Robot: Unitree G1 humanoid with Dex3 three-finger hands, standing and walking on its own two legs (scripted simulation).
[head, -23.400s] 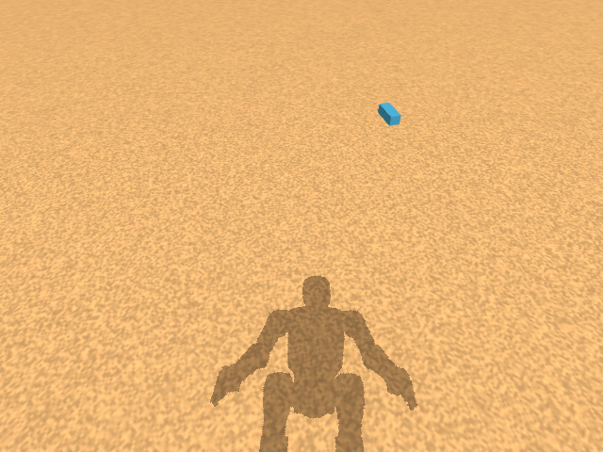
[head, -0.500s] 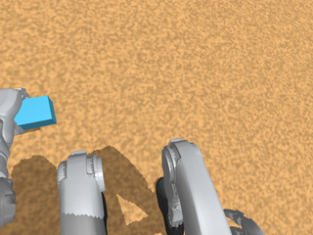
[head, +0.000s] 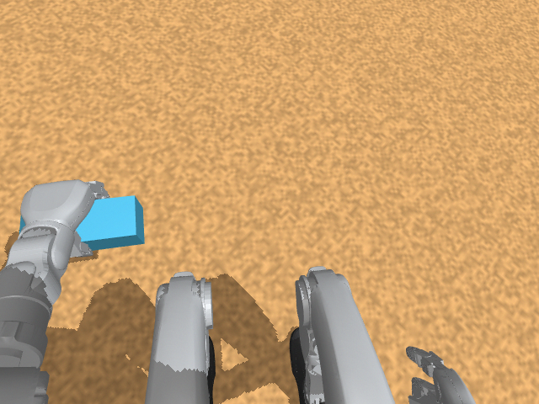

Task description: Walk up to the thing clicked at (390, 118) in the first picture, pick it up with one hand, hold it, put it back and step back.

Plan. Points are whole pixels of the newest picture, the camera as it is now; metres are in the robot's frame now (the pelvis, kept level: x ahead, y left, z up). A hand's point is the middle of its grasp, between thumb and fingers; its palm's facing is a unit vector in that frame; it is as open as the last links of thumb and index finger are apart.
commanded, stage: lift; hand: left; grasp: from above
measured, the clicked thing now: (86, 226) +0.40 +0.30 -0.13
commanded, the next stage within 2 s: hold in 1.08 s
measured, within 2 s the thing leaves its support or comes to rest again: neither
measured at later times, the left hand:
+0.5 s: hand out of the picture +0.35 +0.28 +0.11, palm faces -0.42 -0.12 -0.90, open 9.6 cm
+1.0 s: hand out of the picture +0.38 +0.25 +0.21, palm faces -0.42 -0.11 -0.90, open 9.6 cm
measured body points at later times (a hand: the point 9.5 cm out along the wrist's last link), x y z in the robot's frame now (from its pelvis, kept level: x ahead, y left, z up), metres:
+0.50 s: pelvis +0.03 +0.00 +0.19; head +0.12 +0.02 +0.63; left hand +0.37 +0.28 +0.16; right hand +0.16 -0.25 +0.07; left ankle +0.09 +0.13 -0.40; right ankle +0.10 -0.13 -0.40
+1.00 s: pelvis +0.07 +0.00 +0.29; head +0.12 +0.00 +0.73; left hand +0.39 +0.25 +0.26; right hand +0.17 -0.26 +0.16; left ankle +0.09 +0.13 -0.40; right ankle +0.10 -0.13 -0.40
